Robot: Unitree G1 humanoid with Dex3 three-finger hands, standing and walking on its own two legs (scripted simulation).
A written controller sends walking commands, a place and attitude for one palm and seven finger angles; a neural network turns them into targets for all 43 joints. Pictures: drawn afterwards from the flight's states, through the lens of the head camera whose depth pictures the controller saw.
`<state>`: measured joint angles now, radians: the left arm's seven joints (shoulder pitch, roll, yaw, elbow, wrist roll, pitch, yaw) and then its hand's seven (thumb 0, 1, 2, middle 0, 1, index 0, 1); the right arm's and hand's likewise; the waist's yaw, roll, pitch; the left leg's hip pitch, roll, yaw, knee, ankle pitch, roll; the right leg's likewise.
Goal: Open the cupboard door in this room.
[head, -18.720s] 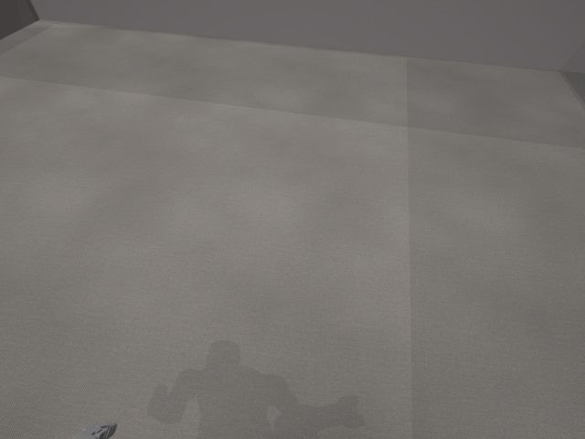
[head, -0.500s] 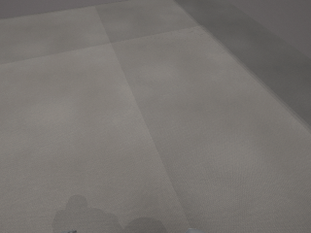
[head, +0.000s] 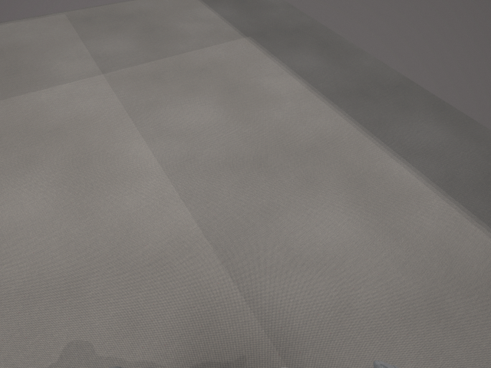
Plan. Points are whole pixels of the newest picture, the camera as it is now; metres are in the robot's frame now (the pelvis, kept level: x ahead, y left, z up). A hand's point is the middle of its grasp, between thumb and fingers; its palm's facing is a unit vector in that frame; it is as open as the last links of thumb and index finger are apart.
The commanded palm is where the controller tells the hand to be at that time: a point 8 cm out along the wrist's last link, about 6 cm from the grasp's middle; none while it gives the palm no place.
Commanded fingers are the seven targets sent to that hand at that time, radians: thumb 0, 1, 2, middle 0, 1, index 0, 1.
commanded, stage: turn or walk to find it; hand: left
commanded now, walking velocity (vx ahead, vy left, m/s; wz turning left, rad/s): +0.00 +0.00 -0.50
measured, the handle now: out of the picture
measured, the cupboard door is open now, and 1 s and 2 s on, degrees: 0 0 0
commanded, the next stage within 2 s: none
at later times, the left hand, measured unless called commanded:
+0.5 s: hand (178, 362) +0.15 +0.12 -0.14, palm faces -0.27 -0.92 -0.28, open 7.4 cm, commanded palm none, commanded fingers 0.00 0.90 0.90 -0.20 -0.30 -0.20 -0.30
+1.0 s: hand (164, 363) +0.15 +0.15 -0.15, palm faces -0.45 -0.87 -0.21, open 7.4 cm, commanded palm none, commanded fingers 0.00 0.90 0.90 -0.20 -0.30 -0.20 -0.30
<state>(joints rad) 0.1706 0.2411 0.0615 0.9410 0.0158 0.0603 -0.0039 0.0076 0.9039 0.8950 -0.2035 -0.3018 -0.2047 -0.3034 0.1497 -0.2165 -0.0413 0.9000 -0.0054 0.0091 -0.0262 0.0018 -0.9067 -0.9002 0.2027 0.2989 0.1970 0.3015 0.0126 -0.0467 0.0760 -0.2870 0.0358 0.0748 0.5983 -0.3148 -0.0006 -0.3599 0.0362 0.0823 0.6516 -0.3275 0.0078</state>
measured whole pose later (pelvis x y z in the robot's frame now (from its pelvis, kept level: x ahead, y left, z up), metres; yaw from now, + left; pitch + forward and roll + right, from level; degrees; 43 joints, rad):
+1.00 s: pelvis -0.01 -0.01 +0.02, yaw -30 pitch -1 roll -1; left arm 0.22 0.26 0.09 0.97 0.03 0.07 -0.04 0.01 0.91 0.90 -0.20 -0.30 -0.20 -0.30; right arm 0.25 -0.20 -0.02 0.91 -0.02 -0.01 -0.02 0.00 -0.90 -0.90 0.21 0.30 0.20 0.30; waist 0.02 -0.02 0.03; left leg -0.17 0.07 0.12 0.47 -0.28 0.00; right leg -0.51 0.02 0.00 1.06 -0.37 0.02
